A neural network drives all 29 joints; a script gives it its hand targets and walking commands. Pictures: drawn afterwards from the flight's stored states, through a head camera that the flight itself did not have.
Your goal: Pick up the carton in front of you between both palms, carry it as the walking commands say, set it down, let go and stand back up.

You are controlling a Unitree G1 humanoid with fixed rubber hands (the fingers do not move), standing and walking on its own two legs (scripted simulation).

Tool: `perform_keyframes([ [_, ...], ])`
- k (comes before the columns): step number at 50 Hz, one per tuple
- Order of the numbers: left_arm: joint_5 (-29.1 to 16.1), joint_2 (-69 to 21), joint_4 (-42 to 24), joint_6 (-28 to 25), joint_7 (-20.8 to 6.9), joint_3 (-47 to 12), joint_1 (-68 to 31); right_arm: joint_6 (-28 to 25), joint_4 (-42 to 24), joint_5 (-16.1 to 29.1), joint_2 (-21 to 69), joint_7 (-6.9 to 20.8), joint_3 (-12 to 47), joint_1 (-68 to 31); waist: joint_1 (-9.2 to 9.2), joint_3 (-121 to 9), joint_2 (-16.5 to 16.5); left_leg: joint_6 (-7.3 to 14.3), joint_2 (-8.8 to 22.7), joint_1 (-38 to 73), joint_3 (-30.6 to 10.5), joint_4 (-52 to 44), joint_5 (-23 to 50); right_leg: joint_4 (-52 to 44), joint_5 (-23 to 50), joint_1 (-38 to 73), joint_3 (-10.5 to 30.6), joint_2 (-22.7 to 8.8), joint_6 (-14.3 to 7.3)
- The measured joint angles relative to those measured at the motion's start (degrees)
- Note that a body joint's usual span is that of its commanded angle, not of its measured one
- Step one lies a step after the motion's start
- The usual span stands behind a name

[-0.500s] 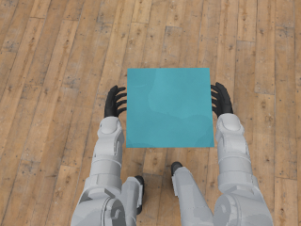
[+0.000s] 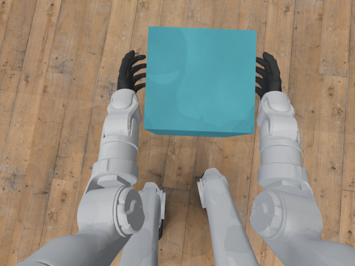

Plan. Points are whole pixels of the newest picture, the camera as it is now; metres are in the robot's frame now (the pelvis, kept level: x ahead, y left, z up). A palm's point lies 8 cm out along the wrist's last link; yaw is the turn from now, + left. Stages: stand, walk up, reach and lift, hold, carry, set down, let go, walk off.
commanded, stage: set down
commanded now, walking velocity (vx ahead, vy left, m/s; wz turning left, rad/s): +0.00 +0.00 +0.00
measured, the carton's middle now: (195, 94) +0.47 -0.08 -0.17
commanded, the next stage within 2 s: none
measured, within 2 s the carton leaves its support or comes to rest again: rests again in 1.36 s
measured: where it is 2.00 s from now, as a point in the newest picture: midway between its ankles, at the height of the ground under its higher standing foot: (185, 215)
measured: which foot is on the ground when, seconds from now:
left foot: down 0.00-1.00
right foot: down 0.00-1.00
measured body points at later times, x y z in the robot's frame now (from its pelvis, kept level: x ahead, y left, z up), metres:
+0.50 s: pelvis -0.03 +0.01 -0.11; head +0.30 -0.04 +0.19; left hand +0.53 +0.03 -0.24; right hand +0.46 -0.27 -0.24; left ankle +0.05 +0.13 -0.56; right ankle +0.10 -0.13 -0.56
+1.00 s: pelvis -0.03 +0.01 -0.18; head +0.35 -0.04 +0.06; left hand +0.56 +0.01 -0.36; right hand +0.47 -0.28 -0.36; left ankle +0.05 +0.13 -0.56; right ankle +0.10 -0.13 -0.56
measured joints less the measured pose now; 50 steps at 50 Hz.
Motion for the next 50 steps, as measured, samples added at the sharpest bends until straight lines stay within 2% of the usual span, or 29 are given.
perform_keyframes([
  [8,-2.5,2.5,3.0,0.0,1.6,-1.8,-6.6,0.9,0.7,3.8,-3.1,-1.3,0.9,-4.7,-0.38,1.8,-0.3,-0.5,-0.9,-9.1,0.7,9.3,-2.3,9.2,-1.7,-9.4,0.6,0.8,0.7],
  [16,-2.3,4.7,7.5,0.7,2.4,-1.1,-14.3,1.9,4.3,2.7,-5.5,-1.0,-1.0,-11.9,-1.88,5.4,0.8,-0.7,-2.2,-15.3,0.8,16.5,-3.5,15.7,-2.7,-15.2,0.8,1.1,1.6],
  [21,-2.5,6.2,9.9,1.1,3.4,-2.3,-19.6,1.6,5.8,2.8,-7.5,-0.6,-1.8,-15.6,-2.68,8.8,0.4,-0.7,-2.8,-18.6,1.5,20.0,-3.9,19.2,-2.9,-18.5,1.5,1.5,2.3],
  [24,-1.8,6.9,11.2,1.1,3.6,-2.4,-22.6,1.6,6.6,3.2,-8.6,-0.6,-2.2,-17.8,-2.71,10.9,0.5,-0.7,-3.1,-20.7,1.5,22.4,-4.2,21.2,-3.1,-20.4,1.4,1.7,2.6],
  [27,-2.5,7.8,11.6,1.0,4.1,-3.7,-24.5,1.3,7.1,3.7,-9.2,-0.5,-2.8,-19.9,-2.89,12.9,0.8,-0.8,-3.5,-22.8,1.5,24.7,-4.6,23.4,-3.4,-22.4,1.3,1.6,2.9],
  [32,-5.9,10.5,12.8,1.4,5.1,-7.9,-28.2,1.1,7.2,3.8,-10.0,-0.6,-3.7,-22.8,-4.33,17.0,0.8,-1.4,-4.7,-25.8,1.4,28.3,-5.0,27.1,-4.2,-25.2,1.0,1.1,3.0],
  [37,-7.0,11.7,14.5,1.0,6.0,-10.4,-31.3,1.2,7.3,5.4,-11.4,-0.6,-3.8,-24.5,-4.44,20.1,0.9,-1.9,-5.0,-28.4,1.0,32.1,-6.1,30.5,-4.8,-27.9,0.4,1.2,2.8],
  [44,-9.0,14.5,18.5,1.0,6.0,-13.9,-35.1,0.7,9.8,7.6,-12.8,-1.1,-2.3,-26.3,-5.75,25.9,-0.3,-2.6,-6.0,-28.0,0.6,36.1,-7.6,34.9,-6.6,-27.6,-0.7,0.1,2.1],
  [50,-11.2,16.5,20.8,0.3,6.2,-18.4,-36.4,-0.1,10.8,8.4,-12.7,-1.5,-2.4,-26.7,-6.09,26.4,0.2,-2.8,-6.4,-28.8,0.0,38.2,-8.5,36.7,-7.9,-28.0,-1.9,-1.0,1.7],
])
